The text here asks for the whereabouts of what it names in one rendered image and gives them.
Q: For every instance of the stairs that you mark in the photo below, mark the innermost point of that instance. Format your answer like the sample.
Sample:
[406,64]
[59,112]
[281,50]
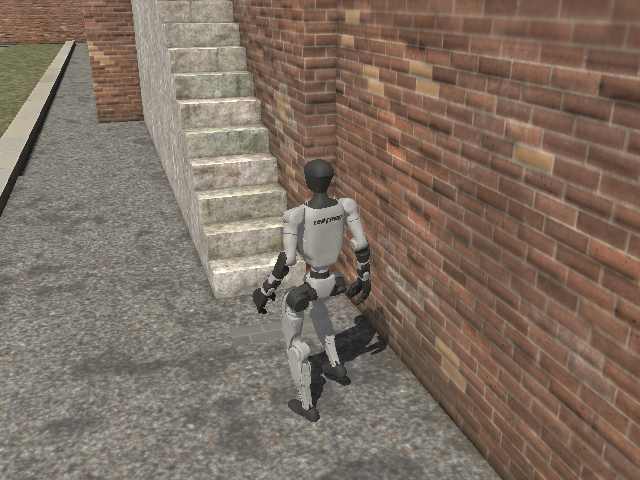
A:
[205,123]

